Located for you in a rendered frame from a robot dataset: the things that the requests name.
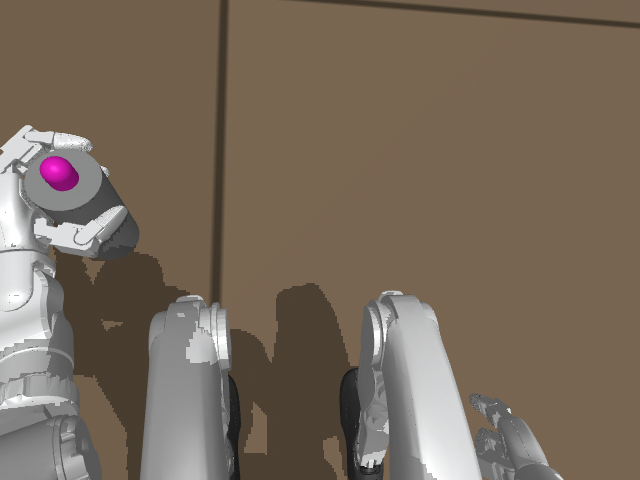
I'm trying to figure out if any right robot foot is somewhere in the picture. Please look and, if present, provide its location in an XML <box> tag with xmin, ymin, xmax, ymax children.
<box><xmin>340</xmin><ymin>368</ymin><xmax>383</xmax><ymax>480</ymax></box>

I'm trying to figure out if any right robot arm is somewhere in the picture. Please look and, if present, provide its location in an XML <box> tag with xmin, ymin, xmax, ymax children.
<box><xmin>514</xmin><ymin>464</ymin><xmax>564</xmax><ymax>480</ymax></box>

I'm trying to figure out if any bottle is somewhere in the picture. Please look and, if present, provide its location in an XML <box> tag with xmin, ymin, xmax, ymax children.
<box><xmin>24</xmin><ymin>149</ymin><xmax>139</xmax><ymax>260</ymax></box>

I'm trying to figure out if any left robot arm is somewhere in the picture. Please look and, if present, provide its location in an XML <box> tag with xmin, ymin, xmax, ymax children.
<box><xmin>0</xmin><ymin>249</ymin><xmax>102</xmax><ymax>480</ymax></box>

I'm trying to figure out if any left robot hand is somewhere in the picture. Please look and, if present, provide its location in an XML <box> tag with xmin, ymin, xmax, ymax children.
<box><xmin>0</xmin><ymin>125</ymin><xmax>128</xmax><ymax>258</ymax></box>

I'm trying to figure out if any right robot hand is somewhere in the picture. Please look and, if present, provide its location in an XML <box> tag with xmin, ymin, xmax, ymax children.
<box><xmin>469</xmin><ymin>393</ymin><xmax>549</xmax><ymax>480</ymax></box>

